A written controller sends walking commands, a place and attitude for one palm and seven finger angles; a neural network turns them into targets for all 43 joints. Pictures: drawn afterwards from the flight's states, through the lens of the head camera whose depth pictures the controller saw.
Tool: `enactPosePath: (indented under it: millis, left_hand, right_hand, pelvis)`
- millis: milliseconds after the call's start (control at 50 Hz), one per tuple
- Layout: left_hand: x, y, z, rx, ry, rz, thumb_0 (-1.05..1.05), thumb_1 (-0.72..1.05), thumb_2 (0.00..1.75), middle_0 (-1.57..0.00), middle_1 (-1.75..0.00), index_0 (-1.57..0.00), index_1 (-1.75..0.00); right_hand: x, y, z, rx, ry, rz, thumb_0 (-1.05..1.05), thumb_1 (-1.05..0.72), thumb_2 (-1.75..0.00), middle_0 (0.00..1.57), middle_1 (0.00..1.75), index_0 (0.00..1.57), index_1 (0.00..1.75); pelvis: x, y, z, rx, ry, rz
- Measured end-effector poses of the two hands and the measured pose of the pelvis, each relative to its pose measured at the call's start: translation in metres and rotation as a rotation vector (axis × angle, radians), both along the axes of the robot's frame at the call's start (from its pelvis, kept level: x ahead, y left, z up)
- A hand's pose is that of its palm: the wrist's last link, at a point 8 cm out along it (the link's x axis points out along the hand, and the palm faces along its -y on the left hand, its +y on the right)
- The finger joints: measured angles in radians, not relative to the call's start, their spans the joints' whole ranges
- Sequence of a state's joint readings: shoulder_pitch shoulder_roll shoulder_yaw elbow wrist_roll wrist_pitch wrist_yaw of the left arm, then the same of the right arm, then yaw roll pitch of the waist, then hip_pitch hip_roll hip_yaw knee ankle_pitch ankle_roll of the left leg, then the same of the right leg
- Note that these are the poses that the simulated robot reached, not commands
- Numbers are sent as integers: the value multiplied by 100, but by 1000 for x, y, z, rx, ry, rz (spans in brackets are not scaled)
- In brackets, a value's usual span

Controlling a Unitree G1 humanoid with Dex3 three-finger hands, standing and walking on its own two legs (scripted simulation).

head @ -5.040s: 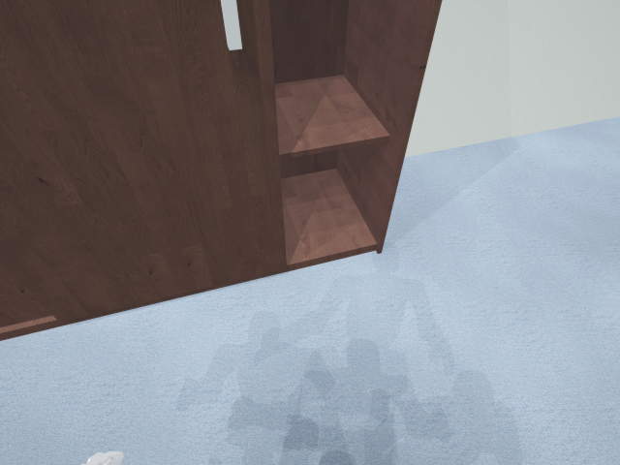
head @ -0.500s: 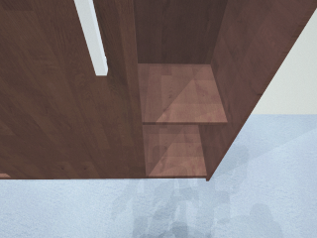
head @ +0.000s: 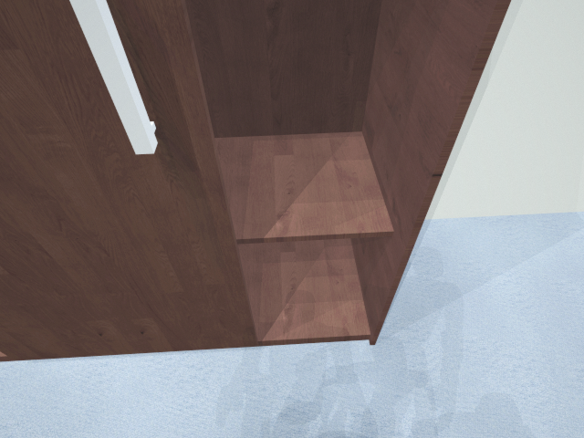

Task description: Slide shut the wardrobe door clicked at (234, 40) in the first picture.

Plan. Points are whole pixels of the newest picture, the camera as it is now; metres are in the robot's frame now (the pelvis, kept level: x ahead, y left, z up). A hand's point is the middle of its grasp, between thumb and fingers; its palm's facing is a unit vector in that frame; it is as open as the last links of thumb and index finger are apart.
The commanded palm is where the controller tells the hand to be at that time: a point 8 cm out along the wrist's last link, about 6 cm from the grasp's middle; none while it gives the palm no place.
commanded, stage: come to a stop and stand still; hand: left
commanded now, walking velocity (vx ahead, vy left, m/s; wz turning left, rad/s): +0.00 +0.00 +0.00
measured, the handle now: (121, 64) +0.50 +0.23 +0.28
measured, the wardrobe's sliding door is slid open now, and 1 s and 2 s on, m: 0.39 0.39 0.39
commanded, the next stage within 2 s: look again from close up in 0.80 s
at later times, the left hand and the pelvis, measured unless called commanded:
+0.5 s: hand out of the picture +0.02 +0.16 -0.17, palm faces +0.04 -0.98 -0.18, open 7.4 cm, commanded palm none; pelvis +0.04 -0.01 +0.01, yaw +0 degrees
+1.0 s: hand out of the picture +0.05 +0.18 -0.17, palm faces +0.04 -0.98 -0.20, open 7.4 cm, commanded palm none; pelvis +0.06 +0.00 +0.01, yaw +0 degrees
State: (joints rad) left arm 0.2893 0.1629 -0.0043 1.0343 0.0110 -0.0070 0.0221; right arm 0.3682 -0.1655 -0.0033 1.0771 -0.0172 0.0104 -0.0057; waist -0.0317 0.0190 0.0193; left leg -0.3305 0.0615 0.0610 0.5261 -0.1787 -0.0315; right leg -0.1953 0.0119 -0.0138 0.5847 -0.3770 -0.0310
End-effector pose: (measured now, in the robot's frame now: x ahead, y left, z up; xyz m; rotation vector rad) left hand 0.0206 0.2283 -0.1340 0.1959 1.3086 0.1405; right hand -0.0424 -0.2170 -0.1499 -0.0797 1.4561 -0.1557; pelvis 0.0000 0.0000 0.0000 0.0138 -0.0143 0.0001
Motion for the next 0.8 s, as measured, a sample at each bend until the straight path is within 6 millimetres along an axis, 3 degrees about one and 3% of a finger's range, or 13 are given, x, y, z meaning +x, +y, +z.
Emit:
enactPosePath:
  millis: [80, 240, 460, 620, 800]
  left_hand:
    - [-4, -7, -2, -15, 29, 17, 0, 91, 89, -20, -30, -20, -30]
    - [-11, -19, -6, -44, 80, 45, 0, 91, 89, -20, -30, -20, -30]
    - [-8, -18, -7, -47, 111, 69, 0, 91, 89, -20, -30, -20, -30]
    - [3, -9, -6, -31, 107, 72, 0, 91, 89, -20, -30, -20, -30]
    - [18, -2, -3, -17, 91, 68, 0, 91, 89, -20, -30, -20, -30]
  right_hand:
    - [17, -1, 2, 0, -9, 15, 1, -91, -90, 20, 30, 20, 30]
    - [69, -9, 6, -28, -81, 49, 1, -92, -90, 20, 30, 20, 30]
    - [122, -16, 14, -55, -153, 87, 1, -91, -90, 20, 30, 20, 30]
    - [135, -10, 13, -49, -155, 92, 1, -91, -90, 20, 30, 20, 30]
    - [128, -8, 11, -47, -113, 85, 1, -92, -90, 20, 30, 20, 30]
  pelvis:
    - [7, -3, 2, 0, -1, -2]
    - [21, -6, 4, 0, 0, -5]
    - [40, -6, 5, 3, 6, -2]
    - [49, -4, 6, 5, 8, -1]
    - [56, 0, 6, 9, 11, 3]
